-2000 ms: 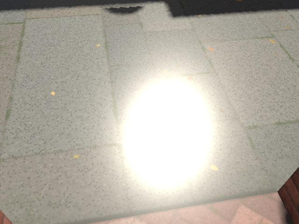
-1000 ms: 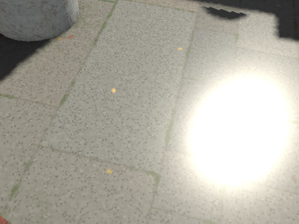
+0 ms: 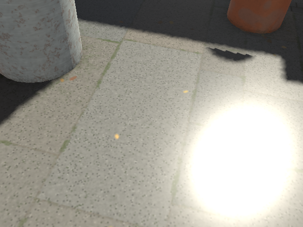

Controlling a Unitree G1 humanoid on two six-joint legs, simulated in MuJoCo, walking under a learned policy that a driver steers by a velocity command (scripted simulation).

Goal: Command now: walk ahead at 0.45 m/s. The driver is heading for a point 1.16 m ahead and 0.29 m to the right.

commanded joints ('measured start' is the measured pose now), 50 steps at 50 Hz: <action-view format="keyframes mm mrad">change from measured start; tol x32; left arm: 1 -200 17 -4 -107 -4 -27 -15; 12 359 259 94 32 4 -7 -30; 50 202 47 52 -13 -26 53 33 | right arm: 1 9 -190 -32 -35 0 -7 -25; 12 167 -4 16 -57 -19 23 -19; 32 -492 -120 -14 -263 12 -16 13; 39 22 -398 -103 -141 -18 -14 1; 50 -205 -175 -32 -130 -41 -60 -9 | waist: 1 4 108 113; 10 200 174 -113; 12 140 -212 -408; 32 149 -10 75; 39 -20 364 -372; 50 59 92 21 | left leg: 1 -92 220 -101 -92 244 109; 10 73 250 -18 409 914 39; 12 -579 -9 -50 1103 -179 -47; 14 -766 42 -178 1253 -257 2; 34 -668 121 -49 367 216 -30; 37 -283 61 -19 325 160 19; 39 335 447 -613 258 3 226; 50 -199 292 -28 -34 192 103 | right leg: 1 -34 37 -41 -203 152 22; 10 429 145 -85 -344 52 -114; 12 1109 -274 637 -397 -280 -366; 18 490 -120 282 -685 -65 -229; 30 559 -94 72 -743 11 -204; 37 636 -93 65 -351 399 -116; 39 60 149 -25 295 -403 -28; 41 -100 62 118 480 -435 -57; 50 -24 -53 118 156 16 -15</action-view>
